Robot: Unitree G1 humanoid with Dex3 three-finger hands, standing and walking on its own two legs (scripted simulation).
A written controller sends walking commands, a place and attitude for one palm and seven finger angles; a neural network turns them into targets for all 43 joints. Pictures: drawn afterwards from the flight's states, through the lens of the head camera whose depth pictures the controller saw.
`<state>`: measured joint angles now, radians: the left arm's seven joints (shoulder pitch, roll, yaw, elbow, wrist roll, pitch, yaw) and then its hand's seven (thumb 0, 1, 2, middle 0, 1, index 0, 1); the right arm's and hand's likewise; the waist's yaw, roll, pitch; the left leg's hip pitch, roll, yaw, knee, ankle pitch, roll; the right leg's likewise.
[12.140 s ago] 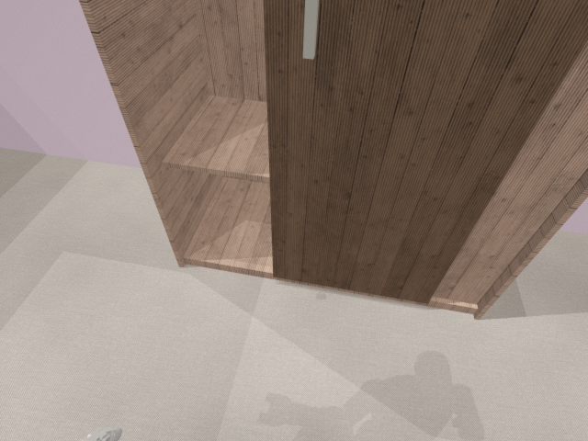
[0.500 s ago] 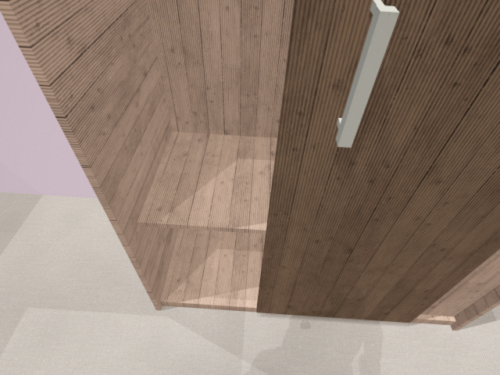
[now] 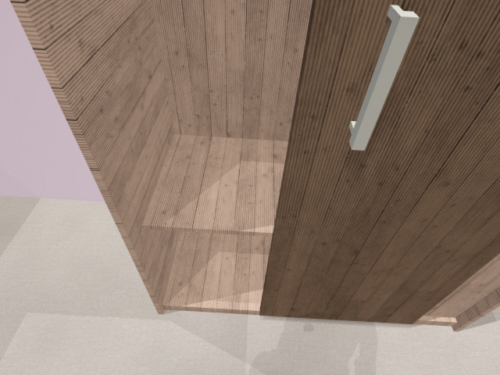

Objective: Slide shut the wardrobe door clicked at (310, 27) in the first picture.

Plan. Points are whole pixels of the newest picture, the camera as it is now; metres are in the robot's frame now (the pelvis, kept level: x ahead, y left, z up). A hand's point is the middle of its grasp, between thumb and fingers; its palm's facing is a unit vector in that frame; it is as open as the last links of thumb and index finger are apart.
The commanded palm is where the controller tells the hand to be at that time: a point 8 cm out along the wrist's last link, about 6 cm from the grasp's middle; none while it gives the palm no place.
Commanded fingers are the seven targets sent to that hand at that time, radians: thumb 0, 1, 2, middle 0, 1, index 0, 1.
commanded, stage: look again from close up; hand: right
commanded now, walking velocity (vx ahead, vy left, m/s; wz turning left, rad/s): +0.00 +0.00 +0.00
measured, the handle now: (374, 84) +0.46 -0.15 +0.27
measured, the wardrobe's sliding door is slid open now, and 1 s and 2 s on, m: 0.38 0.38 0.38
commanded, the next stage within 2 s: raise the hand with hooked fingers in 1.32 s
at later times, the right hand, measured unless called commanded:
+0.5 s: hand out of the picture -0.05 -0.14 -0.17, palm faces +0.09 +0.98 -0.16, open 7.4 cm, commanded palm none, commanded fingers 0.00 -0.90 -0.90 0.20 0.30 0.20 0.30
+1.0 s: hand out of the picture -0.05 -0.15 -0.17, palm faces +0.08 +0.98 -0.16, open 7.4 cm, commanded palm none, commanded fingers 0.00 -0.90 -0.90 0.20 0.30 0.20 0.30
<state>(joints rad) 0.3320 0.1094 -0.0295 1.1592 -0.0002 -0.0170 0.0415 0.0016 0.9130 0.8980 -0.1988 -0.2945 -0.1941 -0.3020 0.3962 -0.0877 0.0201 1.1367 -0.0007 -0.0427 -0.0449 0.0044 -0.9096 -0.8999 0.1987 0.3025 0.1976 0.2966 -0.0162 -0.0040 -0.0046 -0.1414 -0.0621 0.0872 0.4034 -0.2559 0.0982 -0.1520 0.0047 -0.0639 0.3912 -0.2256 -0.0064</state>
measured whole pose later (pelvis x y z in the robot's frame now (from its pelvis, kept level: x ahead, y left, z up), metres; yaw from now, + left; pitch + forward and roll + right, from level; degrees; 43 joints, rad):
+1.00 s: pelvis +0.00 -0.01 +0.00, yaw +0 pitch -1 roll -1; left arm 0.36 0.10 -0.03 1.15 0.00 -0.02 0.05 0.00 0.91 0.90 -0.20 -0.29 -0.19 -0.30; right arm 0.40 -0.09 0.01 1.15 0.00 -0.04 -0.04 0.00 -0.91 -0.90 0.20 0.30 0.20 0.30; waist -0.01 0.00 -0.01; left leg -0.14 -0.05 0.08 0.41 -0.26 0.09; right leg -0.15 0.01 -0.07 0.40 -0.23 -0.02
